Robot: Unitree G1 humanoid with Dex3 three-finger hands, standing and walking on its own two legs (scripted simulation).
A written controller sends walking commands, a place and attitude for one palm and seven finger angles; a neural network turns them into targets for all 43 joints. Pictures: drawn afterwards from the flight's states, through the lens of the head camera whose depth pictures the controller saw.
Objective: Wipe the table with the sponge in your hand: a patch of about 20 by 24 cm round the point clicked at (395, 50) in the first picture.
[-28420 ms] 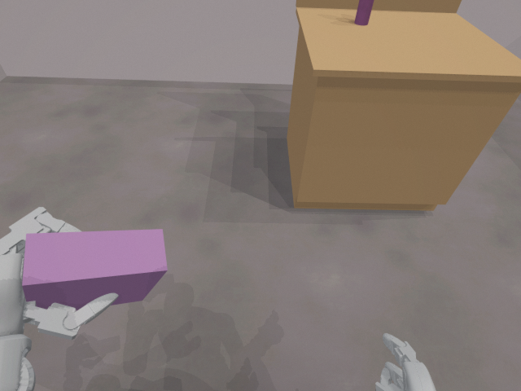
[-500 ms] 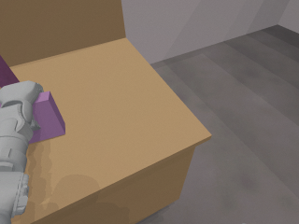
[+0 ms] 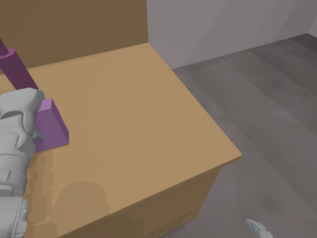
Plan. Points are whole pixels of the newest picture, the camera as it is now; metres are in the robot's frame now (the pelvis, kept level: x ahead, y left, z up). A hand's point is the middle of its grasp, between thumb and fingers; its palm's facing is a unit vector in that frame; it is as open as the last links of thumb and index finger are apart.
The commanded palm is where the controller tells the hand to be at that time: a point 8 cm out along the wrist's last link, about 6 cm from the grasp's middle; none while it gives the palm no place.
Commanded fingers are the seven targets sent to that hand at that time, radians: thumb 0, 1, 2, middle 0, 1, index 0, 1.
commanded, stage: slide back across to the first lane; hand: left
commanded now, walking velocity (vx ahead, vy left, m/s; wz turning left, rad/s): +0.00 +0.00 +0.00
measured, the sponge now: (37, 134) +0.35 +0.37 +0.06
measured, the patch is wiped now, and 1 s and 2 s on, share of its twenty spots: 1.00 1.00 1.00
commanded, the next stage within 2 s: wipe back along the first lane in 0.18 s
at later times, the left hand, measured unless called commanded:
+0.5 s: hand (17, 127) +0.33 +0.38 +0.11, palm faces -0.07 -0.03 -1.00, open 9.6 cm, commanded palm +0.31 +0.37 +0.15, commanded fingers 0.00 0.10 1.30 -1.20 -1.60 -1.20 -1.60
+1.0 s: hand (15, 142) +0.29 +0.37 +0.10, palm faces -0.01 +0.00 -1.00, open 9.6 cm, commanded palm +0.26 +0.35 +0.14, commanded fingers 0.00 0.10 1.30 -1.20 -1.60 -1.20 -1.60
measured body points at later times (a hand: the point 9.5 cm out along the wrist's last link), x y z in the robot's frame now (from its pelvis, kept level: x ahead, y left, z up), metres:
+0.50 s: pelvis +0.02 +0.00 +0.00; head +0.04 -0.01 +0.45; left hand +0.33 +0.38 +0.16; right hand +0.18 -0.25 -0.11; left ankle +0.00 +0.09 -0.74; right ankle -0.02 -0.13 -0.74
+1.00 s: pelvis +0.01 +0.00 +0.00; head +0.01 -0.02 +0.45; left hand +0.29 +0.36 +0.16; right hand +0.20 -0.23 -0.11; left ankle +0.00 +0.09 -0.74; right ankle -0.02 -0.13 -0.74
